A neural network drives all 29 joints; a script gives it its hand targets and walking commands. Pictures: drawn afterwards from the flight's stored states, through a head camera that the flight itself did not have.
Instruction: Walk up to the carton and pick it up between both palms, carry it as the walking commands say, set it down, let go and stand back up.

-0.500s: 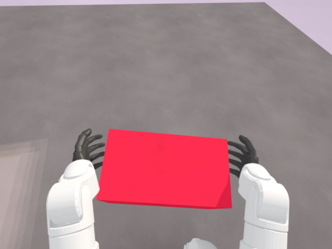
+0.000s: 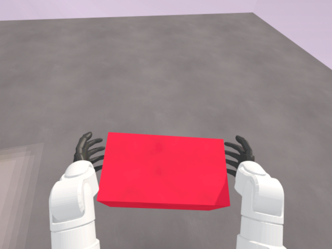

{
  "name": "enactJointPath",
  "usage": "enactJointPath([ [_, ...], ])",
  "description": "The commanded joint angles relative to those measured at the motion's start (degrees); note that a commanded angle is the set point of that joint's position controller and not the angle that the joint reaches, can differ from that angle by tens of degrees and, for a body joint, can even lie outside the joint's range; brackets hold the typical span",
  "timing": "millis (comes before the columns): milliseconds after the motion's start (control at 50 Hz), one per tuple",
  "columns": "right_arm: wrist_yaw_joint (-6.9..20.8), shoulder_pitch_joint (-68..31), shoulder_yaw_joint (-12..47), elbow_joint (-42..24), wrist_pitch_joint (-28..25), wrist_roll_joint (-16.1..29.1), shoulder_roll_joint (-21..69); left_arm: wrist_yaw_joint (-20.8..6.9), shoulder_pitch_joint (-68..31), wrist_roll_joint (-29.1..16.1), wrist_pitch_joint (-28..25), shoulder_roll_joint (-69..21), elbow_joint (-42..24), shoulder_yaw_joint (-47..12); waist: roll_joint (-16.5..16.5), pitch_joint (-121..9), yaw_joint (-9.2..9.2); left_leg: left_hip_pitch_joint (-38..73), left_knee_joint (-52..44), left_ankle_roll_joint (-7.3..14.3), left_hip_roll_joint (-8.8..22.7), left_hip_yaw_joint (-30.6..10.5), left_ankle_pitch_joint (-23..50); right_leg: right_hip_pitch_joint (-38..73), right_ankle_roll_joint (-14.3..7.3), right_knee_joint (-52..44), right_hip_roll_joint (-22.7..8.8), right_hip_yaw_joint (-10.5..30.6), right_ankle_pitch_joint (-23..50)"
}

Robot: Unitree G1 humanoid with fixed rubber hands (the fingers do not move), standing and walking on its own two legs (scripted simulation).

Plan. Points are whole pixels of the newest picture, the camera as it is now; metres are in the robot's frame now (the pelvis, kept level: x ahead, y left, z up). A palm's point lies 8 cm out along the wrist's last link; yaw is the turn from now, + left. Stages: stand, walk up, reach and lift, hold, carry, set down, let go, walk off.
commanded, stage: carry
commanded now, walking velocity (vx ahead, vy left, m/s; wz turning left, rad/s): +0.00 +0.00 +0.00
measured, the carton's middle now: (163, 175) +0.30 +0.01 +0.00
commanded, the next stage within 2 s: none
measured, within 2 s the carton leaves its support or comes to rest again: neither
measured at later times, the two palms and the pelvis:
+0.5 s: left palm (74, 177) +0.24 +0.19 +0.08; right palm (239, 185) +0.23 -0.15 +0.08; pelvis -0.03 +0.03 +0.00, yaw -1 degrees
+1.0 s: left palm (59, 168) +0.27 +0.23 +0.08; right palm (219, 172) +0.27 -0.12 +0.07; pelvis +0.00 +0.06 +0.00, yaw -1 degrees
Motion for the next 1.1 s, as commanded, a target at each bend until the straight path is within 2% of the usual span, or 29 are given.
enactJointPath([
  [0,20.6,-27.6,43.7,-0.3,1.5,24.8,49.4,-21.9,-31.4,-24.8,2.3,-49.4,-1.3,-46.3,8.3,-11.1,0.28,3.3,-11.8,4.4,11.8,-7.3,6.3,9.0,3.5,-3.7,-5.2,6.6,0.7],
  [40,20.6,-29.8,43.4,-1.3,1.5,24.4,50.4,-22.4,-37.4,-27.1,1.9,-50.9,-3.4,-48.7,5.1,-9.4,0.14,-1.8,-11.6,2.7,8.8,-5.0,-1.7,11.8,3.1,-3.4,-6.4,7.5,0.4],
  [80,20.3,-31.5,42.4,-0.1,1.8,23.7,50.1,-22.6,-37.4,-26.8,2.6,-51.1,-0.3,-47.8,4.8,-4.6,0.43,-8.5,-13.4,3.0,8.4,-6.1,-11.5,11.6,3.6,-5.0,-6.5,7.4,-4.9],
  [100,20.4,-30.7,42.4,3.1,2.6,23.4,49.6,-22.6,-35.8,-25.4,2.8,-49.8,3.3,-45.4,1.7,-3.2,0.55,-7.4,-12.4,3.4,7.9,-5.8,-14.2,8.6,3.1,-7.2,-6.9,9.2,-10.4],
  [120,20.3,-31.1,42.2,3.2,2.5,23.4,48.4,-22.6,-33.7,-24.5,2.9,-49.4,5.9,-44.4,2.9,-3.3,0.61,-7.5,-13.1,3.5,7.6,-6.2,-15.5,7.7,2.8,-8.6,-7.2,10.2,-13.8],
  [140,20.3,-29.0,42.6,4.2,3.0,22.6,48.2,-22.8,-31.6,-24.1,3.4,-49.3,8.2,-43.5,-0.6,-1.7,0.48,-7.1,-12.2,3.8,6.8,-5.7,-17.5,5.1,3.2,-10.7,-7.3,11.1,-17.4],
  [180,20.3,-32.3,43.9,2.1,2.5,23.7,49.1,-23.0,-32.2,-24.6,3.4,-50.7,8.8,-43.1,-2.2,-5.5,0.14,-3.3,-9.6,4.0,4.6,-5.1,-14.1,4.9,3.9,-14.6,-8.9,13.2,-21.3],
  [200,20.6,-36.0,44.4,0.0,2.3,25.0,49.8,-22.9,-35.5,-25.2,3.1,-51.4,6.2,-44.0,-0.8,-6.6,0.22,-2.8,-11.5,4.3,6.1,-6.4,-9.6,6.4,4.4,-12.3,-8.4,10.7,-13.1],
  [260,20.7,-33.9,44.4,0.0,2.1,25.9,51.4,-22.6,-34.5,-25.7,2.8,-51.8,4.3,-43.6,0.5,-12.7,0.50,-4.0,-11.3,4.6,7.1,-6.8,-8.6,12.9,4.2,-8.5,-7.6,8.7,-5.6],
  [380,20.9,-35.8,45.7,-1.0,2.2,27.7,52.6,-21.3,-33.0,-23.8,2.7,-52.4,4.2,-42.4,-0.8,-15.9,0.52,-3.0,-10.4,4.6,5.3,-6.5,-7.2,14.2,2.9,-9.9,-8.3,10.0,-6.0],
  [400,21.0,-35.0,45.7,0.2,2.2,27.6,52.9,-21.5,-35.5,-24.5,2.6,-52.7,3.7,-42.8,0.2,-15.2,0.41,-3.2,-10.5,4.2,5.3,-6.4,-6.4,12.9,2.9,-10.0,-8.5,10.3,-7.1],
  [460,21.1,-33.4,45.4,-0.2,1.7,27.5,51.9,-21.2,-33.3,-24.1,2.3,-52.6,3.6,-43.5,3.4,-15.6,0.48,-3.0,-10.2,4.1,6.3,-6.5,-0.2,15.2,2.5,-6.4,-7.4,8.2,2.8],
  [500,21.2,-32.0,45.4,0.5,1.7,27.4,52.3,-21.1,-34.2,-24.7,1.8,-52.2,1.7,-44.2,0.7,-16.9,0.18,0.4,-9.3,4.6,6.8,-6.9,2.3,14.6,2.4,-6.0,-7.8,7.9,4.2],
  [540,21.0,-32.3,44.8,-0.2,1.5,26.4,51.3,-21.2,-34.6,-24.8,1.6,-52.8,2.6,-45.2,0.1,-15.0,0.07,-0.2,-8.7,4.1,6.2,-5.4,3.2,13.4,2.4,-5.3,-7.3,7.2,4.7],
  [560,21.1,-31.7,44.9,0.9,1.7,26.5,50.9,-21.2,-33.3,-24.0,1.7,-52.2,3.7,-44.2,1.9,-14.1,0.28,1.8,-9.1,4.5,6.4,-6.1,5.6,11.9,2.2,-5.0,-7.7,7.7,5.2],
  [600,20.8,-32.7,43.9,1.5,1.4,25.7,50.3,-21.3,-32.0,-23.3,1.6,-51.9,6.4,-43.3,-0.8,-14.2,0.03,1.4,-9.5,4.5,8.0,-7.9,7.9,12.3,2.7,-4.4,-6.7,6.7,4.3],
  [640,20.5,-33.1,43.9,2.1,1.6,25.5,49.9,-21.7,-33.0,-23.4,1.7,-51.8,7.2,-43.5,-0.1,-11.6,0.26,-1.0,-10.4,3.8,7.1,-7.3,6.0,12.1,2.5,-4.3,-7.4,7.2,3.4],
  [700,20.7,-33.0,44.4,0.2,1.4,26.9,50.1,-21.4,-35.6,-25.3,1.6,-52.1,2.6,-46.3,4.5,-12.0,0.12,0.6,-10.3,4.0,7.6,-7.2,12.6,10.9,3.0,-2.6,-7.0,6.9,4.5],
  [720,20.6,-31.4,43.8,0.9,1.6,25.7,49.4,-21.5,-34.4,-25.1,1.7,-52.0,4.2,-45.8,2.9,-11.0,0.19,2.1,-10.4,4.2,7.5,-7.1,13.1,8.4,3.3,-2.1,-7.0,6.6,2.5],
  [740,20.9,-30.9,43.2,1.9,1.4,26.7,50.7,-21.3,-37.1,-26.0,1.7,-51.7,1.1,-46.8,5.6,-11.8,0.15,3.5,-9.2,3.9,7.5,-6.6,16.5,9.5,2.6,-2.2,-6.9,6.4,4.8],
  [760,20.9,-31.5,43.1,1.9,1.2,26.7,51.4,-21.4,-38.7,-26.7,1.6,-51.9,-0.2,-47.5,3.6,-12.9,0.06,2.4,-8.3,3.7,7.8,-6.8,19.6,10.8,3.4,-1.8,-6.8,5.4,5.5],
  [800,20.6,-31.9,43.6,0.8,1.2,27.0,50.7,-21.2,-36.8,-26.1,1.4,-51.4,-0.2,-47.0,4.1,-12.5,0.06,4.7,-9.5,3.8,8.6,-8.1,23.6,8.3,3.4,-0.5,-6.8,5.9,3.2],
  [840,20.4,-32.8,44.4,-0.9,1.0,27.0,51.0,-21.4,-32.4,-25.4,1.8,-52.6,4.0,-45.6,2.4,-14.2,0.19,5.7,-7.8,3.8,8.2,-7.4,26.1,9.3,3.3,-0.1,-6.1,5.8,4.4],
  [960,20.7,-29.1,43.7,0.6,0.8,26.8,49.3,-20.9,-32.6,-24.7,1.4,-51.0,1.8,-45.4,7.4,-12.4,-0.04,9.1,-7.2,3.4,9.5,-8.6,38.3,5.3,4.0,3.2,-5.2,3.7,1.6],
  [980,20.6,-30.8,44.3,-0.1,0.9,27.4,50.3,-21.0,-31.9,-24.8,1.4,-51.6,2.7,-44.7,2.9,-13.0,0.09,7.4,-6.7,3.5,8.7,-7.5,32.2,7.4,3.8,1.3,-5.1,4.2,2.0],
  [1000,20.4,-30.7,44.1,-0.4,0.9,26.7,49.3,-21.0,-32.9,-25.0,1.5,-51.8,2.6,-45.3,4.1,-12.6,0.06,5.6,-7.2,3.2,8.4,-7.7,29.3,7.9,4.0,1.2,-5.9,4.4,2.7],
  [1020,20.4,-31.0,45.3,-1.8,0.7,27.3,50.7,-21.2,-33.1,-25.3,1.1,-51.4,0.9,-45.5,0.7,-12.8,0.16,5.0,-6.9,3.0,8.2,-7.4,28.0,10.2,3.4,0.8,-6.3,4.7,4.3],
  [1060,20.2,-32.6,46.0,-3.6,0.9,27.6,50.0,-21.3,-30.4,-24.6,1.3,-51.4,2.4,-44.5,-0.2,-15.7,0.14,7.1,-5.3,3.3,7.7,-7.2,24.8,10.6,2.4,0.3,-7.1,6.1,6.4],
  [1080,20.1,-30.8,45.5,-1.5,1.1,26.9,49.4,-21.1,-31.5,-24.7,1.3,-51.4,2.6,-44.3,1.6,-15.0,0.22,6.0,-4.3,3.7,6.8,-5.7,24.8,10.5,2.3,0.9,-7.3,6.2,9.6],
])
